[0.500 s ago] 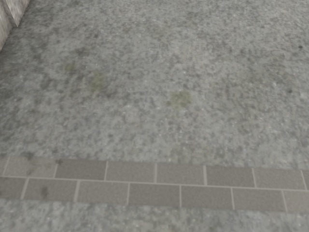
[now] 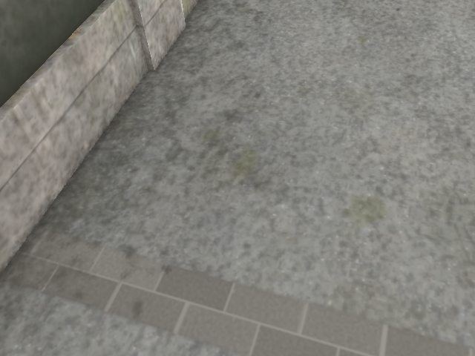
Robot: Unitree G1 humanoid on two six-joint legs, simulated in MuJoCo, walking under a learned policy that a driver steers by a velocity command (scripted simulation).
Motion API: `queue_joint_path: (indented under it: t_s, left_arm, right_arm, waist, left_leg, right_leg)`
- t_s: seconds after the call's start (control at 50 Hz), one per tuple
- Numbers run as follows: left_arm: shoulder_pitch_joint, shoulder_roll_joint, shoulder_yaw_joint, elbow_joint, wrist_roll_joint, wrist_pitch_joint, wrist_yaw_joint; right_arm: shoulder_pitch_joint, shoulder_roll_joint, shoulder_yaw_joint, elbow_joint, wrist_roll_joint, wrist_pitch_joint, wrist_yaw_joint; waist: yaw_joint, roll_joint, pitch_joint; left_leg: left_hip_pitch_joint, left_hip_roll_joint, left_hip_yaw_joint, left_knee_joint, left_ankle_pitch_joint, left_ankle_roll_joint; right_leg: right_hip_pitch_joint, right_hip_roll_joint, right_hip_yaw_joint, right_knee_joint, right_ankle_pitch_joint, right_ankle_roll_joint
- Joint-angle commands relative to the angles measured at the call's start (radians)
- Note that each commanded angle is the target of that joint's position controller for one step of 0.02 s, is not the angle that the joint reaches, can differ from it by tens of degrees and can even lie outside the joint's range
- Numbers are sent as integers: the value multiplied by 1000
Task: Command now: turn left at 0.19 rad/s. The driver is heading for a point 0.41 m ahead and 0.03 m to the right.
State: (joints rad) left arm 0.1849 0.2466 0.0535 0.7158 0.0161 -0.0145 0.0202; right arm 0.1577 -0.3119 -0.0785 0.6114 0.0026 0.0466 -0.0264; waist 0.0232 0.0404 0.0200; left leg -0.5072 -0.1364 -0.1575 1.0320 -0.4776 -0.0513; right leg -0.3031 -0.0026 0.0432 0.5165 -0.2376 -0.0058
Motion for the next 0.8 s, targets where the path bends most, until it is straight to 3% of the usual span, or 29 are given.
queue_joint_path:
  t_s: [0.02, 0.08, 0.12, 0.16, 0.18, 0.2, 0.22, 0.24, 0.26, 0.28, 0.32, 0.36, 0.4, 0.42, 0.44, 0.46, 0.48, 0.5, 0.54, 0.6, 0.66, 0.74, 0.8]
  left_arm:
    - [-89, 107, 19, -79, -10, -5, 6]
    - [-49, 120, 23, -62, -8, 12, 5]
    - [-17, 144, 28, -51, -15, 19, 4]
    - [6, 131, 21, -39, -29, 14, 0]
    - [30, 122, 15, -33, -22, 1, -4]
    - [49, 95, 6, -37, 5, -17, -16]
    - [43, 52, -5, -36, 6, -24, -18]
    - [-30, 101, 5, -39, 5, -25, -15]
    - [-75, 110, 13, -53, -6, -26, -12]
    - [-87, 102, 16, -60, -19, -27, -8]
    - [-77, 97, 20, -73, -37, -46, -17]
    - [-44, 81, 19, -64, -50, -69, -35]
    - [63, 75, 26, -8, -39, -81, -49]
    - [141, 91, 34, 23, -31, -80, -50]
    - [243, 152, 49, 40, -29, -83, -45]
    - [313, 258, 74, 43, -23, -87, -56]
    - [285, 206, 55, 35, -14, -93, -54]
    - [242, 164, 40, 23, -17, -95, -46]
    - [189, 154, 32, 11, -16, -91, -38]
    - [191, 134, 19, 14, -17, -82, -32]
    - [214, 152, 19, 34, -22, -71, -22]
    - [258, 192, 25, 62, -30, -62, -16]
    - [266, 201, 29, 82, -42, -56, -18]
  right_arm:
    - [37, -31, -14, -37, 6, 0, -2]
    - [-27, 21, 13, -50, 6, -5, 6]
    - [-12, -6, 4, -35, 15, -7, 9]
    - [29, -17, 1, -5, 5, -10, 10]
    - [36, -52, -2, -12, -8, -11, 6]
    - [67, -102, -9, -12, -19, -10, -2]
    - [67, -83, -10, 26, -21, -11, 8]
    - [58, -64, -10, 3, -17, -16, 16]
    - [84, -87, -13, 13, -21, -21, 15]
    - [105, -114, -18, 20, -16, -30, 11]
    - [121, -108, -14, 36, 0, -51, 2]
    - [108, -92, -10, 37, 14, -61, 0]
    - [48, -80, -6, 23, 26, -61, 6]
    - [30, -53, 1, 15, 18, -64, 6]
    - [0, 12, 20, -13, 9, -73, 9]
    - [-16, -3, 16, -63, 25, -90, 3]
    - [-14, -65, -3, -59, 40, -104, 0]
    - [3, -69, -6, -43, 43, -115, 9]
    - [7, -47, -4, -20, 23, -127, 19]
    - [-9, -20, 1, -11, 10, -125, 37]
    - [-95, 18, 20, -32, 9, -125, 44]
    - [-203, 17, 29, -58, 21, -134, 66]
    - [-240, -10, 24, -77, 26, -139, 80]
  waist:
    - [-46, -165, -81]
    - [-2, -243, -107]
    - [5, -256, -109]
    - [-17, -223, -92]
    - [-10, -173, -108]
    - [14, -33, -159]
    - [27, 145, -153]
    - [-31, 120, -86]
    - [-54, 138, -21]
    - [-62, 168, 47]
    - [-55, 210, 110]
    - [-31, 186, 109]
    - [31, 127, 61]
    - [59, 84, 22]
    - [87, -83, -10]
    - [99, -337, -14]
    - [82, -259, 37]
    - [55, -189, 79]
    - [28, -119, 78]
    - [25, -125, 49]
    - [48, -116, 55]
    - [79, -127, 80]
    - [64, -130, 102]
  left_leg:
    - [-5, 57, 26, 38, 18, -42]
    - [122, 112, 115, -264, 2, -49]
    - [194, 111, 138, -439, 77, -39]
    - [327, 111, 137, -684, 298, 0]
    - [416, 164, 70, -684, 393, 30]
    - [499, 254, -5, -612, 528, 70]
    - [364, 249, -18, -621, 194, 129]
    - [302, 243, -58, -689, -66, 159]
    - [274, 288, -139, -757, -229, 186]
    - [244, 329, -213, -803, -295, 217]
    - [242, 391, -294, -828, -258, 255]
    - [260, 386, -264, -809, -184, 247]
    - [154, 310, -153, -744, -81, 201]
    - [97, 267, -96, -650, -9, 173]
    - [-34, 170, 30, -396, 40, 108]
    - [-221, 84, 122, -113, -47, 62]
    - [-331, 128, 49, 66, -103, 68]
    - [-381, 171, 33, 130, -9, 86]
    - [-389, 221, 60, 105, 156, 99]
    - [-298, 235, 114, -4, 291, 68]
    - [-236, 218, 151, -208, 400, 37]
    - [-121, 186, 178, -402, 512, 31]
    - [-108, 181, 161, -473, 486, 71]
  right_leg:
    - [116, -199, 176, -140, 433, -187]
    - [156, -168, 137, -124, 412, -182]
    - [172, -183, 167, -107, 382, -191]
    - [120, -166, 166, -93, 343, -149]
    - [63, -157, 160, -86, 274, -96]
    - [-4, -89, 80, -22, 110, -42]
    - [34, -6, -30, -18, -71, 8]
    - [11, 31, -76, 73, -135, 35]
    - [-70, 50, -108, 147, -172, 35]
    - [-120, 47, -110, 196, -198, 23]
    - [-186, 3, -56, 258, -227, -23]
    - [-155, -12, -52, 172, -259, -72]
    - [119, 26, -91, -16, -65, -86]
    - [240, 13, -56, -24, -29, -81]
    - [360, -134, 170, -133, -150, -128]
    - [417, -343, 589, -307, -317, -273]
    - [395, -403, 691, -345, -378, -327]
    - [386, -371, 602, -336, -383, -304]
    - [369, -299, 431, -346, -235, -243]
    - [315, -214, 231, -377, 29, -205]
    - [279, -179, 113, -383, 183, -194]
    - [234, -197, 67, -387, 196, -192]
    - [296, -244, 74, -363, 240, -179]
